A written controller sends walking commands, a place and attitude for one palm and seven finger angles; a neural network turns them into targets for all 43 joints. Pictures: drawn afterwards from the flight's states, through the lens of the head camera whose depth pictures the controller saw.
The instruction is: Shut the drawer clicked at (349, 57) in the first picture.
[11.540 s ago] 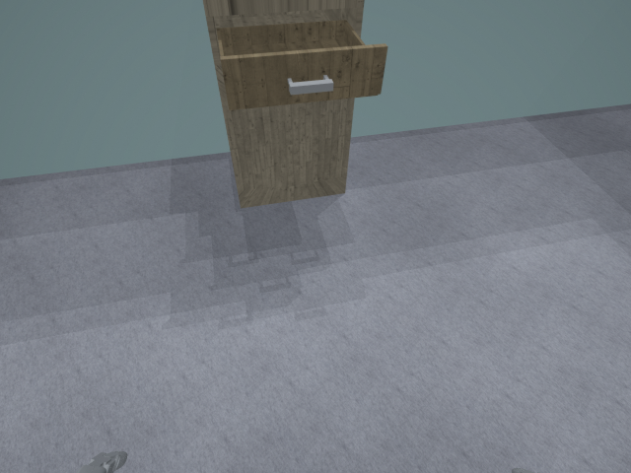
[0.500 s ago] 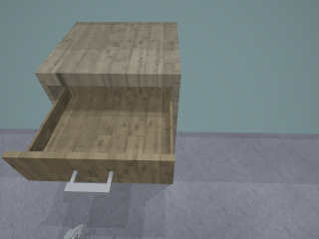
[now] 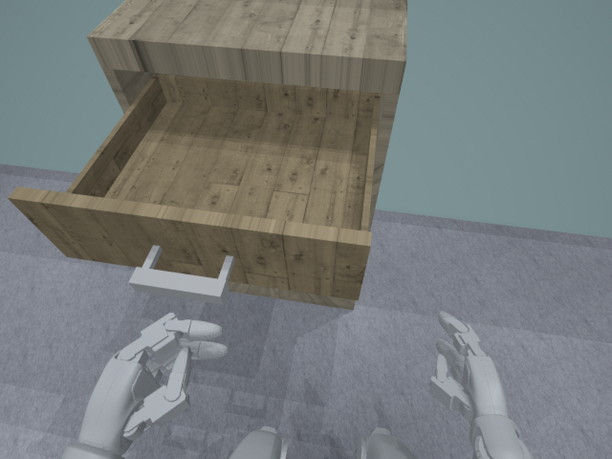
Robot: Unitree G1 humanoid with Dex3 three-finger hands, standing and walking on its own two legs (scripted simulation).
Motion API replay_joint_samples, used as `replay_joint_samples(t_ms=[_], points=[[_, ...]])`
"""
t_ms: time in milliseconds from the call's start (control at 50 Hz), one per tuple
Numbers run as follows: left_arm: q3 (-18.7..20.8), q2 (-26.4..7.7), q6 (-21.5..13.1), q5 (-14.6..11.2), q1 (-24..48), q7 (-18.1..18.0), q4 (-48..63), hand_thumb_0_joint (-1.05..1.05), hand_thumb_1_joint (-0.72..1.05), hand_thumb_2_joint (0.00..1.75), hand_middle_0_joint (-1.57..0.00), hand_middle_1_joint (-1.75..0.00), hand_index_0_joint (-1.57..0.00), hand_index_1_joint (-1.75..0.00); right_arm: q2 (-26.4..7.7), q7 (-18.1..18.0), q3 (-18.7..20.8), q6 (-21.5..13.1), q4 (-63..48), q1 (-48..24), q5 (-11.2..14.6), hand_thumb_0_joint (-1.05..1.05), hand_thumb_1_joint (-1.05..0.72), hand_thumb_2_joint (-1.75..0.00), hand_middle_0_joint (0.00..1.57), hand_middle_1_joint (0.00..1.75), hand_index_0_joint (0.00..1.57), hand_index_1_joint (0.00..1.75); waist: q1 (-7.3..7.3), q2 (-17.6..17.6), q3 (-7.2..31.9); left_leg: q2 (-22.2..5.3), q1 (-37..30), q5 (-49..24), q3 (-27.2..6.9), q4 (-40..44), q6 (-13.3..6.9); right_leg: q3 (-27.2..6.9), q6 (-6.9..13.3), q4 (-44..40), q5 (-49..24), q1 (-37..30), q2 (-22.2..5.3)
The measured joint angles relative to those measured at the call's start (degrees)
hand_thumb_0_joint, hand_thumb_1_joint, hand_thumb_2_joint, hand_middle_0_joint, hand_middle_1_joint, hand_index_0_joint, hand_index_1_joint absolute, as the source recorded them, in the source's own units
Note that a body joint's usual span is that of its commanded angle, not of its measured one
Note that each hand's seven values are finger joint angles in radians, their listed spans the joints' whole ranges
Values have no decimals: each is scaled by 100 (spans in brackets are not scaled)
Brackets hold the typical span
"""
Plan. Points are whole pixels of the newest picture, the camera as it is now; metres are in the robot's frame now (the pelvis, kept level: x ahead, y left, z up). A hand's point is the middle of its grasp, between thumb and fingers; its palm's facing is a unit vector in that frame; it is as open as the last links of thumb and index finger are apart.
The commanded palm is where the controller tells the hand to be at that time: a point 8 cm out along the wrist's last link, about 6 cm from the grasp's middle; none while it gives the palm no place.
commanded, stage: raise the hand and make a fist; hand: left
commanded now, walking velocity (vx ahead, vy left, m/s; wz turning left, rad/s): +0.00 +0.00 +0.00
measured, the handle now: (185, 271) +0.33 +0.20 +0.05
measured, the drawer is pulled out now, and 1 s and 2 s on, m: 0.29 0.29 0.29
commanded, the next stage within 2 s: bring the fist close to the handle in 1.30 s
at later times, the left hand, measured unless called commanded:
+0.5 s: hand (134, 394) +0.16 +0.18 +0.11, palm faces -0.01 -1.00 -0.06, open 3.1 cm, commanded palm +0.12 +0.23 +0.12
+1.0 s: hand (126, 387) +0.16 +0.17 +0.15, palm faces -0.04 -0.99 -0.09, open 3.3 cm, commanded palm +0.11 +0.23 +0.15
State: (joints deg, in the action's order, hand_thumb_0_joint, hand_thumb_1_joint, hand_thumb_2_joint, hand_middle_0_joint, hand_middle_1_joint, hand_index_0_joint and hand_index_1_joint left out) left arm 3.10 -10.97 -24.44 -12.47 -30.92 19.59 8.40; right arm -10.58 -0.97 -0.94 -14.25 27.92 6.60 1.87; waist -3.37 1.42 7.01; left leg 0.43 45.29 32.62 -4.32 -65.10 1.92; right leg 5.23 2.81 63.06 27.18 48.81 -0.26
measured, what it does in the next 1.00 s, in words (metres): stands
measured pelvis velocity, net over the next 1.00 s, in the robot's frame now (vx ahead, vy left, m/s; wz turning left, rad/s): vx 0.03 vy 0.03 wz -0.02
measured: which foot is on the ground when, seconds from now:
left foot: down 0.00-1.00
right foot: down 0.00-1.00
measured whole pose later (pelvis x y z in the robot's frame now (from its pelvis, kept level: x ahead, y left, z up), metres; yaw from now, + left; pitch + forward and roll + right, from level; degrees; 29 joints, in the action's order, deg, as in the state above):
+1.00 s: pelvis +0.03 +0.03 +0.04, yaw -1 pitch +7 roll -2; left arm 1.8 -12.2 -12.0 -11.0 -47.9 10.3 31.8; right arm -11.6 -2.3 -1.6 -14.2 27.2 15.0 3.3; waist -2.0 3.0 8.1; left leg 0.8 29.9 30.3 -2.6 -53.8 -0.8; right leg 3.4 0.2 50.9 24.3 33.2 -0.4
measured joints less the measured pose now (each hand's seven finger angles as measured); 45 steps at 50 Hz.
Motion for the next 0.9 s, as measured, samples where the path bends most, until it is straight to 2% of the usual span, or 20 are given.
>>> replay_joint_samples(t_ms=[60,100,200,340,420,520,660,780,900], points=[[131,-57,593,-110,-158,-116,208,1,90,90,-69,-83,-69,-83,169,-98,-80,210,103,370,50,1,-90,-89,21,30,21,30,114,63,30,-11,-213,-76,40,224,-39,-40,-33,-214,-77,-200,15],[279,-35,716,-188,-309,-316,326,2,90,90,-73,-87,-73,-87,198,-149,-66,277,202,590,57,1,-90,-89,21,30,21,30,181,85,46,-21,-343,-127,69,366,-60,-69,-48,-358,-137,-324,28],[500,-9,524,-214,-659,-609,530,2,90,90,-83,-98,-83,-98,13,-181,84,244,375,933,55,2,-90,-89,21,30,21,30,305,78,24,-7,-470,-217,104,530,-105,-106,-88,-547,-242,-461,18],[28,-76,383,-67,-989,-607,888,2,90,90,-96,-113,-97,-113,-343,-199,270,-14,252,966,79,2,-90,-90,21,30,21,30,402,43,-3,30,-471,-230,154,505,-194,-156,-167,-585,-295,-486,-14],[1,-120,405,8,-1103,-870,1161,2,90,90,-105,-121,-105,-122,-306,-191,310,-23,108,865,82,2,-90,-90,20,30,20,30,390,-8,73,34,-584,-212,193,538,-224,-195,-195,-620,-291,-591,-15],[-56,-12,563,49,-1219,-1118,1468,2,90,90,-115,-132,-115,-133,-226,-126,190,2,-111,736,84,2,-90,-90,20,30,20,30,326,46,146,51,-784,-187,170,597,-260,-174,-234,-720,-275,-825,-31],[-321,-67,937,238,-1415,-1050,1793,1,90,90,-128,-147,-129,-147,-71,-81,-56,78,-328,627,72,2,-90,-90,21,30,21,30,190,94,164,63,-1031,-180,164,728,-294,-170,-269,-868,-271,-1086,-42],[-199,-110,1068,172,-1523,-1092,2053,2,90,90,-136,-155,-137,-155,-14,-74,-149,105,-327,674,78,1,-90,-89,21,30,21,30,114,139,128,53,-1202,-176,144,835,-294,-150,-274,-990,-268,-1271,-32],[-170,-60,1148,152,-1638,-1018,2333,2,90,90,-139,-158,-139,-159,-66,-51,-120,27,-174,807,109,2,-90,-89,21,30,21,30,112,175,133,51,-1380,-194,137,985,-290,-145,-275,-1122,-272,-1446,-30]])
